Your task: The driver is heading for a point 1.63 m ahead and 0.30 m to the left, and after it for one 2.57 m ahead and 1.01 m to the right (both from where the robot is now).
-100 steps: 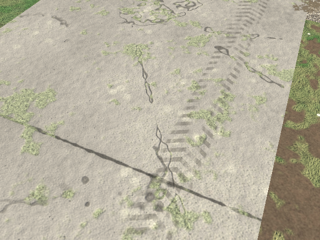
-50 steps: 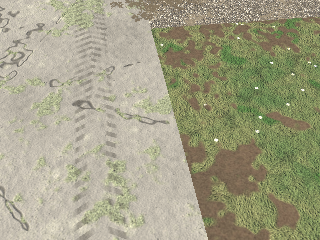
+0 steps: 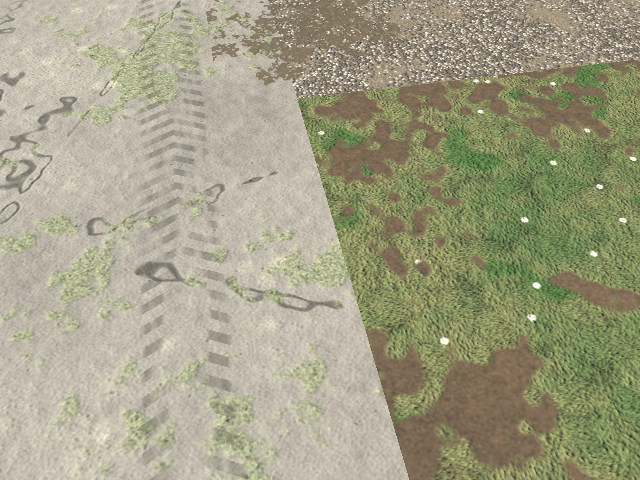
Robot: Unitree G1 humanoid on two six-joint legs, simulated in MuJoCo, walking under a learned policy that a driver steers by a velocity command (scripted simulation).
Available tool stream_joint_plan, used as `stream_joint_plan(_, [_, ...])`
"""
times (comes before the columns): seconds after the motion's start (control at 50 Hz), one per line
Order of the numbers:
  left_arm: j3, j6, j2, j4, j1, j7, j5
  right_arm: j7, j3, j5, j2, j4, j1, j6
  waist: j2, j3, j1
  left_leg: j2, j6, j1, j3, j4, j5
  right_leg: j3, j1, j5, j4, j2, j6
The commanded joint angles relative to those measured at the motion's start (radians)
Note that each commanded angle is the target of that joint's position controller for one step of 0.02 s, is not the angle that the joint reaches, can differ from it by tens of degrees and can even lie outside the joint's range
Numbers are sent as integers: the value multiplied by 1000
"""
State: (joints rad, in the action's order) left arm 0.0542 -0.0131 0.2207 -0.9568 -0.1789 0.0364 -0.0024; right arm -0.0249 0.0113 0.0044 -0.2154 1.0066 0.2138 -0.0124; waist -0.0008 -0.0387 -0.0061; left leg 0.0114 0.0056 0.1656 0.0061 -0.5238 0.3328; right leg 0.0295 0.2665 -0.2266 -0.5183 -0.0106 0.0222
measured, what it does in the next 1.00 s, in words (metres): stands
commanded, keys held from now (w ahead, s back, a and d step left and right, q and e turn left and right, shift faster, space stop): no key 1.00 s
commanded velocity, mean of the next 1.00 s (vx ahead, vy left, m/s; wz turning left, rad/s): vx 0.00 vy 0.00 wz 0.00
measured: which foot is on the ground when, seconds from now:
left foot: down 0.00-1.00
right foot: down 0.00-1.00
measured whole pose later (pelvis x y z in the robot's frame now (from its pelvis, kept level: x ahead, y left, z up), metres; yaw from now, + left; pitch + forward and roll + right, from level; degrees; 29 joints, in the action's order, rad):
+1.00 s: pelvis +0.00 +0.01 +0.00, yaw +0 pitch -1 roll +0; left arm 0.02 -0.02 0.19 -1.15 -0.21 0.05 0.00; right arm -0.03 0.00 0.00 -0.17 1.09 0.34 -0.01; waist 0.00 -0.04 0.00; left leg 0.00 0.00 0.15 0.02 -0.48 0.31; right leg 0.04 0.26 -0.21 -0.49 -0.02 0.03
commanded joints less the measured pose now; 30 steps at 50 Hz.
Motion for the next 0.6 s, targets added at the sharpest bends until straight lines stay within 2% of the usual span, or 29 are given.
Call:
stream_joint_plan(0.02, [18,5,101,11,-2,7,1,-3,20,0,-108,-15,36,-6,3,33,-1,29,-19,91,-26,117,-196,17,-118,233,47,-20,-33])
stream_joint_plan(0.3, [7,-1,91,-96,4,12,3,-7,13,1,-90,36,79,-5,7,3,4,19,-19,91,-18,150,-144,8,-110,172,76,-16,-26])
stream_joint_plan(0.6, [-9,0,75,-157,-26,13,4,-10,5,0,-67,62,144,-5,3,-16,7,12,-20,99,-13,162,-111,3,-90,134,88,-14,-22])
